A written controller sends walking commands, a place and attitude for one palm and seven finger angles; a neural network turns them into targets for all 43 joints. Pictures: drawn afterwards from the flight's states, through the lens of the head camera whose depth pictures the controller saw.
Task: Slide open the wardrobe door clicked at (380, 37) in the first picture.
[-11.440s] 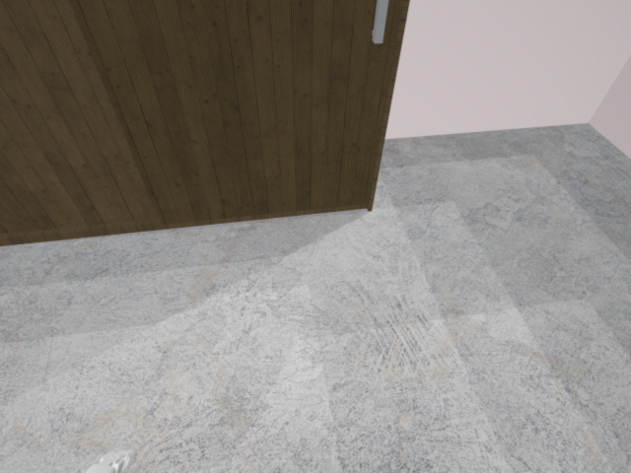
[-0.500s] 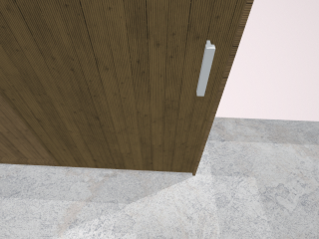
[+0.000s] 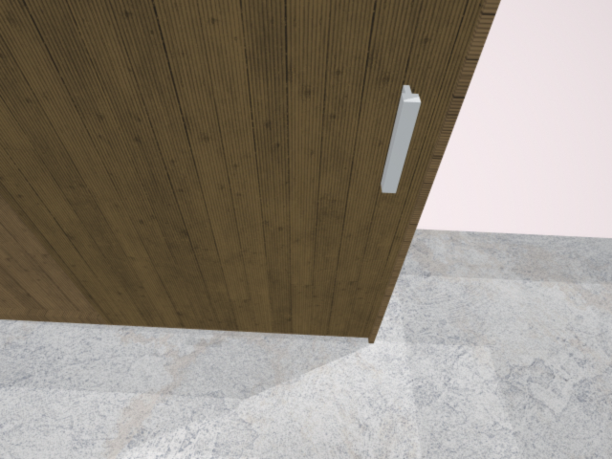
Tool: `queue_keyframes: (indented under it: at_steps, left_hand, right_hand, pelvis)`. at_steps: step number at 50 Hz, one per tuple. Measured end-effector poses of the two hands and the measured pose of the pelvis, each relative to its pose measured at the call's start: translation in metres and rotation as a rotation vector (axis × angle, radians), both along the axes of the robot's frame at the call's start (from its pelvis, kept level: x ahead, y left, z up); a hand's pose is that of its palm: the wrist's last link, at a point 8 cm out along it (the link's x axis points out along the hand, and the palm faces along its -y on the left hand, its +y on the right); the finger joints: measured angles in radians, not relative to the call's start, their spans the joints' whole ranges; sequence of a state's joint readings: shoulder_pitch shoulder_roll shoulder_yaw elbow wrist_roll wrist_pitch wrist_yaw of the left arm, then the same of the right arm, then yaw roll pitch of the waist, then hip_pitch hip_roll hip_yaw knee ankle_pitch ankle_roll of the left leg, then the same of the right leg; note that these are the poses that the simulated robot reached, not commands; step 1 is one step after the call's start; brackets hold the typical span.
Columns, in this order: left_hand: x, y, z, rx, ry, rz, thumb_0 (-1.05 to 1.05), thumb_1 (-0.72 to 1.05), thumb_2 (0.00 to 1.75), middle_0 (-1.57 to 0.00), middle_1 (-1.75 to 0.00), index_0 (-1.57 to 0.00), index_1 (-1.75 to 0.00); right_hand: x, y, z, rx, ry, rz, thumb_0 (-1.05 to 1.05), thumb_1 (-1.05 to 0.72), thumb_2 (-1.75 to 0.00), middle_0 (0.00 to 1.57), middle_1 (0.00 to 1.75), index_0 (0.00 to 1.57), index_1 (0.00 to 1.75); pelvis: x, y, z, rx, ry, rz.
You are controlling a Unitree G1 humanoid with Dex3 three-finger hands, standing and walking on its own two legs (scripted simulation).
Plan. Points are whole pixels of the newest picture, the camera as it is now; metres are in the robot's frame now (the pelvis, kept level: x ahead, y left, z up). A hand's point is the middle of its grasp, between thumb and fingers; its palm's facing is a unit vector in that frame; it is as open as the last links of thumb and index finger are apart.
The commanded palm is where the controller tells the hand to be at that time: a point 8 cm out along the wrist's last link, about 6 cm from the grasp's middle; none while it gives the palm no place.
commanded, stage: look again from close up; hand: right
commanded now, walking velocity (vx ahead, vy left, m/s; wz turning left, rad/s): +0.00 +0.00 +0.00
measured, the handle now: (397, 141) +0.61 -0.12 +0.10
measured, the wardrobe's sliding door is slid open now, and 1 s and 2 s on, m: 0.00 0.00 0.00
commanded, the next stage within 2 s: shuffle to correct the standing spot in 0.26 s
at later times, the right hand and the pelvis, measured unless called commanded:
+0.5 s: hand out of the picture -0.01 -0.17 -0.18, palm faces +0.04 +0.98 -0.20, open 7.4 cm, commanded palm none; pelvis +0.01 +0.01 +0.00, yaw +0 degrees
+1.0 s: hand out of the picture +0.16 -0.19 -0.18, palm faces +0.03 +0.99 -0.16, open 7.3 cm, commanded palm none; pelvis +0.13 -0.01 +0.00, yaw -2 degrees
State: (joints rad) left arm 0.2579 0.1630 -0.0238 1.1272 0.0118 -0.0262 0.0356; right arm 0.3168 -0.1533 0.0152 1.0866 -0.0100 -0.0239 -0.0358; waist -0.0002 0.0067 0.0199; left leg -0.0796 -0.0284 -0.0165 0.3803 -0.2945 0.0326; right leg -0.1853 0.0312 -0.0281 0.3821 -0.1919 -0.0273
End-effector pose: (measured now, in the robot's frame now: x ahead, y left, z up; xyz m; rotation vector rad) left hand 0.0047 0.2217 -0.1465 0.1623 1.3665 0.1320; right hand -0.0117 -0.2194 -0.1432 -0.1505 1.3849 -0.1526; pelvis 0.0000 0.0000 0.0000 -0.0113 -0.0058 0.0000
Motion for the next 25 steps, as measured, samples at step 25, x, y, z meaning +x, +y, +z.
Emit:
queue_keyframes:
  at_steps: [25]
  left_hand:
    - [0.008,0.01,-0.003,0.0,0.011,-0.016,0.01,0.91,0.9,-0.2,-0.3,-0.19,-0.3]
  right_hand:
    - [-0.004,0.006,-0.003,-0.002,0.018,-0.024,0.0,-0.91,-0.9,0.2,0.3,0.2,0.3]
  pelvis:
    - [0.01,0.009,-0.003,0.0,-0.006,-0.006]
